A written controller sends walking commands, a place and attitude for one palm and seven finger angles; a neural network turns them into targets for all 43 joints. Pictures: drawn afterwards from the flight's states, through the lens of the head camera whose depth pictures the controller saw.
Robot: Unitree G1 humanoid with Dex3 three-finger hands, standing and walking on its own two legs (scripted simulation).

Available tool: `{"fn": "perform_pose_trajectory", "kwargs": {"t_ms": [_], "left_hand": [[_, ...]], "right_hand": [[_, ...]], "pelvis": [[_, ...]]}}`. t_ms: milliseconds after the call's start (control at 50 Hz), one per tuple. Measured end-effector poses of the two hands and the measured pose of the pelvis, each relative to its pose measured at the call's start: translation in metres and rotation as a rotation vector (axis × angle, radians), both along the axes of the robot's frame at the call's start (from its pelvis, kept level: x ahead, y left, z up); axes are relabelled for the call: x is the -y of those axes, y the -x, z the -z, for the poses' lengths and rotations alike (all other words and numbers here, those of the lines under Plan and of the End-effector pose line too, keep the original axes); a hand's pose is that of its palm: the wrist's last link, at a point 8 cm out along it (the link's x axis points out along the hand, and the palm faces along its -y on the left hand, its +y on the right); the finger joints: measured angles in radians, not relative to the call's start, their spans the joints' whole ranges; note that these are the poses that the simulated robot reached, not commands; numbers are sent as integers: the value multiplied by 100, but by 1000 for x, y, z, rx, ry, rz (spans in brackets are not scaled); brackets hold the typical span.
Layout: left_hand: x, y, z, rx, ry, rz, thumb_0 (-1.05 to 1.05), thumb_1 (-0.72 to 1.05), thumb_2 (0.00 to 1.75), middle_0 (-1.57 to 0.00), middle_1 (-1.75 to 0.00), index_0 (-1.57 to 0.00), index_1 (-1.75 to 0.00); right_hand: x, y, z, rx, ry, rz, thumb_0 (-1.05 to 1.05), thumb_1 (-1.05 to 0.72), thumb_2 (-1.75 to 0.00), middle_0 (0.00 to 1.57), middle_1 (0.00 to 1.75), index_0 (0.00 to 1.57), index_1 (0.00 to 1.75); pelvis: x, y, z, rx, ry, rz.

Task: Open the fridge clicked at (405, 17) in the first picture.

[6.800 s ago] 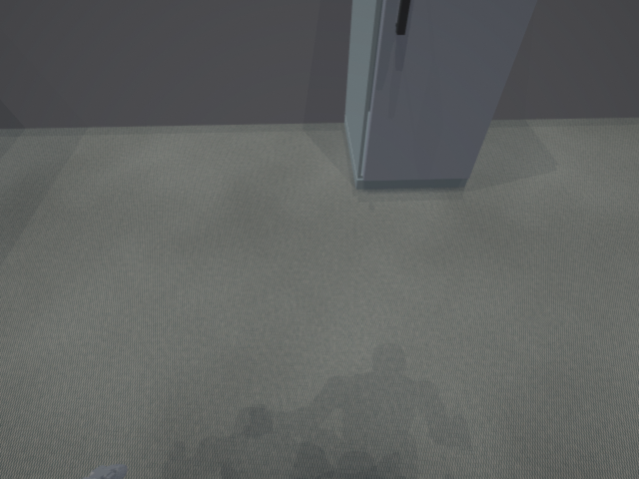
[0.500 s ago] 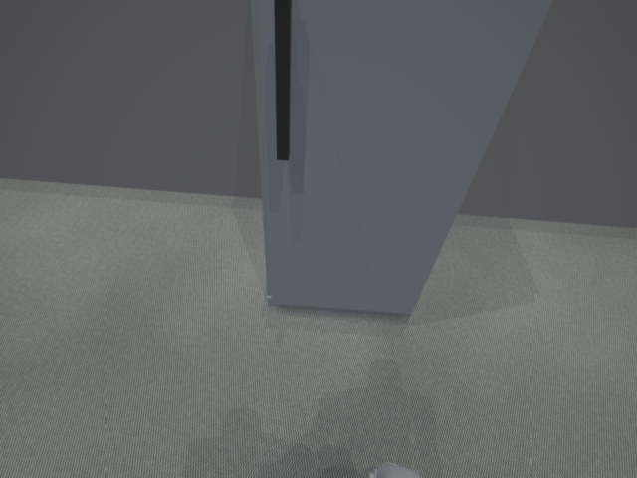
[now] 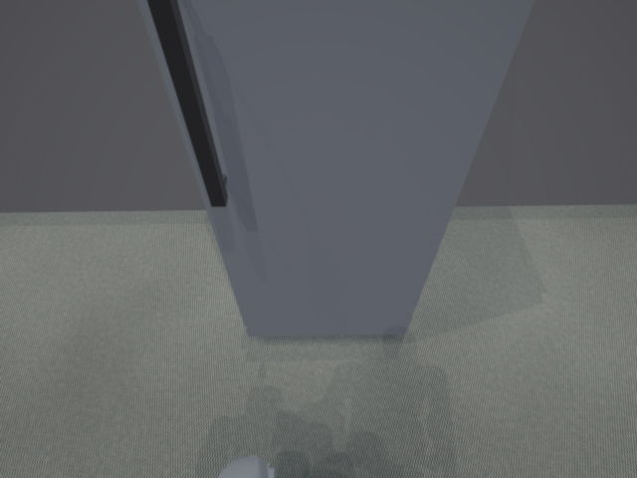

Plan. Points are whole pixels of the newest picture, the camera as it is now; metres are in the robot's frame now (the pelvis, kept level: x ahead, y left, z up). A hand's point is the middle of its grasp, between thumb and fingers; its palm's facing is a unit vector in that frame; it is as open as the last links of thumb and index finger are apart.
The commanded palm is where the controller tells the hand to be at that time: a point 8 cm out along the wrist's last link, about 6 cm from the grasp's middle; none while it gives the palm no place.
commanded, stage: take the last steps up to it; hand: left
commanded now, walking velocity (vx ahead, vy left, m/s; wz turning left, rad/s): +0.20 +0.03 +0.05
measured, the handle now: (197, 103) +0.58 +0.19 +0.17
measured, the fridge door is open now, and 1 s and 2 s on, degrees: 0 0 0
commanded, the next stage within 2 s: come to a stop and stand still in 0.10 s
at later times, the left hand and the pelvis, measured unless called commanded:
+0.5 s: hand out of the picture +0.13 +0.21 -0.18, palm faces +0.05 -0.98 -0.20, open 7.4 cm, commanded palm none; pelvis +0.11 +0.03 +0.00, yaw -1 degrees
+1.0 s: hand out of the picture +0.12 +0.14 -0.17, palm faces +0.05 -0.98 -0.21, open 7.3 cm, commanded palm none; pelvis +0.07 -0.04 +0.00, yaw +0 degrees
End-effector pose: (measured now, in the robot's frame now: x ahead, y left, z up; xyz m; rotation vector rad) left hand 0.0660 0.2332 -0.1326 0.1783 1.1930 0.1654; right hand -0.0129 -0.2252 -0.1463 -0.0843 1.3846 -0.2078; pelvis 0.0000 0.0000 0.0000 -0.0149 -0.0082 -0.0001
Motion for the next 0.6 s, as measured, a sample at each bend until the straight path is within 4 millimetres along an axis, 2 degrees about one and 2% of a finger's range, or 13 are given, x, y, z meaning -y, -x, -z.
{"fn": "perform_pose_trajectory", "kwargs": {"t_ms": [60,140,200,240,340,380,480,600], "left_hand": [[-7,7,1,-64,4,-15,-2,94,90,-20,-30,-20,-30],[-15,16,10,-138,34,-59,-1,93,90,-20,-30,-20,-30],[-22,19,22,-189,62,-99,-1,92,90,-20,-30,-20,-30],[-26,17,29,-227,74,-110,0,91,90,-20,-30,-20,-30],[-27,-5,23,-260,78,-104,0,91,90,-20,-30,-19,-30],[-26,-17,20,-254,76,-92,0,91,90,-20,-30,-19,-30],[-26,-47,16,-212,47,-66,0,91,90,-20,-30,-19,-30],[-18,-75,7,-115,-15,-50,0,91,90,-20,-30,-19,-30]], "right_hand": [[3,-64,-8,109,17,-41,1,-91,-90,19,30,19,30],[-7,-135,-17,207,32,-108,0,-91,-90,19,30,19,30],[-20,-178,-17,255,47,-154,0,-91,-90,19,30,19,30],[-31,-196,-18,272,53,-170,0,-91,-90,19,30,19,30],[-51,-209,-20,231,44,-159,0,-91,-90,20,30,20,30],[-50,-213,-21,226,50,-129,-1,-93,-90,20,30,20,30],[-34,-210,-20,197,60,-94,-2,-94,-90,20,30,20,30],[-1,-188,-7,154,46,-72,0,-92,-90,20,30,20,30]], "pelvis": [[-4,-20,-3,-5,5,1],[-14,-48,-1,1,16,-3],[-27,-73,6,12,28,-8],[-33,-85,9,18,9,-4],[-41,-104,1,22,-4,1],[-42,-108,-2,21,-6,5],[-33,-107,-3,25,-5,15],[-9,-98,2,27,-13,16]]}}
